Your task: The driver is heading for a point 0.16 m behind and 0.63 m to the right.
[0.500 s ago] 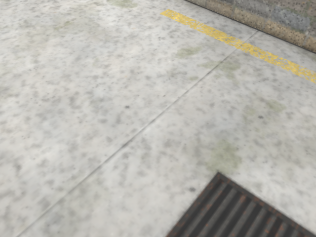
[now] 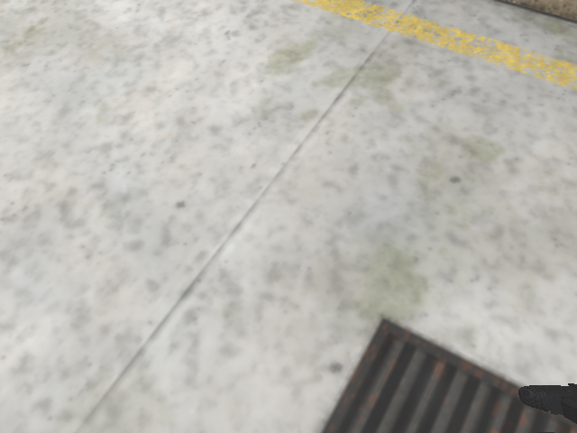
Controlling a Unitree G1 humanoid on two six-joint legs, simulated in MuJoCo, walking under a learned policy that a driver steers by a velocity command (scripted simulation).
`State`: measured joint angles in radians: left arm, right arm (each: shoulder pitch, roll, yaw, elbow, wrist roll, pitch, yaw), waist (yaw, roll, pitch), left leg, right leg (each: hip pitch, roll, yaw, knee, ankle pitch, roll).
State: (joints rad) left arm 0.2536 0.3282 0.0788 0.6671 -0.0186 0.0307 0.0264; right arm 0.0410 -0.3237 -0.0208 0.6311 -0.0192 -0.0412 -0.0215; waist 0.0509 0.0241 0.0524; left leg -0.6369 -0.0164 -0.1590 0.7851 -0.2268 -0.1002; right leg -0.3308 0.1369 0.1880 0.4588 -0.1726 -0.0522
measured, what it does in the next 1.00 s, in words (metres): steps to the right, turning right: left foot, then right foot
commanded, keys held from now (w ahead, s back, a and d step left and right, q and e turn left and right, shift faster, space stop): e+shift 0.12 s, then w+e+shift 0.76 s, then e+shift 0.12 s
